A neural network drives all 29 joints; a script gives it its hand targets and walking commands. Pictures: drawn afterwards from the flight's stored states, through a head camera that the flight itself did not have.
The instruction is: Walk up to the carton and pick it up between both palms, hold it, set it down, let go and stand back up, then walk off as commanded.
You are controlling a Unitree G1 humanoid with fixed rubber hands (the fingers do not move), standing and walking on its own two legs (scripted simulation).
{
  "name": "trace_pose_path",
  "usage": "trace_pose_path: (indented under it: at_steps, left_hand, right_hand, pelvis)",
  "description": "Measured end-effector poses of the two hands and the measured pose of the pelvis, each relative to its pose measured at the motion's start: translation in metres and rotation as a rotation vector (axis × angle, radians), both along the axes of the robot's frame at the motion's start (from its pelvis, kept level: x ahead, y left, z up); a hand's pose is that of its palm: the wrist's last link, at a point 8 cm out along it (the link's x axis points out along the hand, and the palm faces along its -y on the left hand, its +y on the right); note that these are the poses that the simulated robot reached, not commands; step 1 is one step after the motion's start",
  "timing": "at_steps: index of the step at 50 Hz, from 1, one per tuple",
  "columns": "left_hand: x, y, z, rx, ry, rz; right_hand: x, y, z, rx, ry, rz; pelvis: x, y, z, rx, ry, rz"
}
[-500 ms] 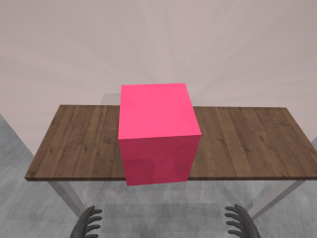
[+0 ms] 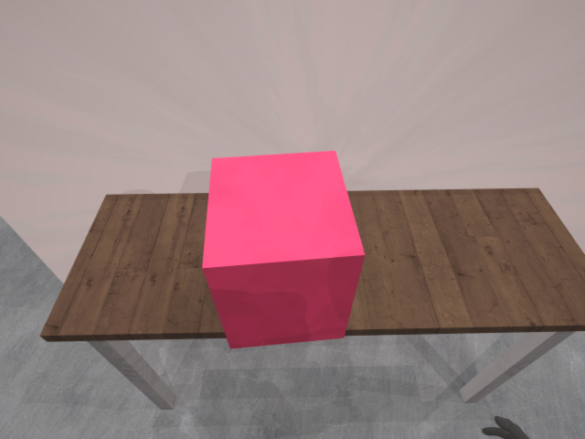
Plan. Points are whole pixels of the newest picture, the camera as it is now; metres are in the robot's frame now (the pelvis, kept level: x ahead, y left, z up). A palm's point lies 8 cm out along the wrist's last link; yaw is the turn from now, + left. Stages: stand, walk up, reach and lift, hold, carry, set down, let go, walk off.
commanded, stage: stand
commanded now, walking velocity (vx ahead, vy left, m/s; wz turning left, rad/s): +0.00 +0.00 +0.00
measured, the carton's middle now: (281, 252) +0.42 +0.06 -0.01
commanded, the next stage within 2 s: none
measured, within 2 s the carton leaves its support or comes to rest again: neither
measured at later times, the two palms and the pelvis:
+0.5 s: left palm out of the picture +0.06 +0.29 -0.10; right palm out of the picture +0.11 -0.29 -0.11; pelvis +0.00 +0.00 +0.00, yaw +0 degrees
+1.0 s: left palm out of the picture +0.05 +0.29 -0.11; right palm out of the picture +0.09 -0.28 -0.11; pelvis -0.01 +0.01 +0.00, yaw +0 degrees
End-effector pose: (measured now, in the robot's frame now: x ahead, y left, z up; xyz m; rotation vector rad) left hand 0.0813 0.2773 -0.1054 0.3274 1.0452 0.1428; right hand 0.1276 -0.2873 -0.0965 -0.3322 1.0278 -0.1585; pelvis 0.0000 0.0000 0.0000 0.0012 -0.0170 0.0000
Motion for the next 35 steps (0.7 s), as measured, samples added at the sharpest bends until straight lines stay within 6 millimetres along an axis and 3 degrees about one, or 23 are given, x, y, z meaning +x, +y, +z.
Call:
trace_pose_path:
  at_steps: [11, 35]
  left_hand:
    - [-0.006, 0.005, 0.003, 0.022, 0.01, 0.012]
    - [-0.027, 0.012, -0.003, 0.021, 0.037, 0.041]
  right_hand:
    - [-0.01, 0.008, -0.012, 0.042, 0.033, -0.024]
    - [-0.03, 0.001, -0.012, 0.021, 0.06, -0.053]
  pelvis:
    - [0.001, 0.0, 0.0, 0.001, -0.003, 0.0]
    - [-0.006, 0.003, 0.0, -0.004, -0.041, 0.0]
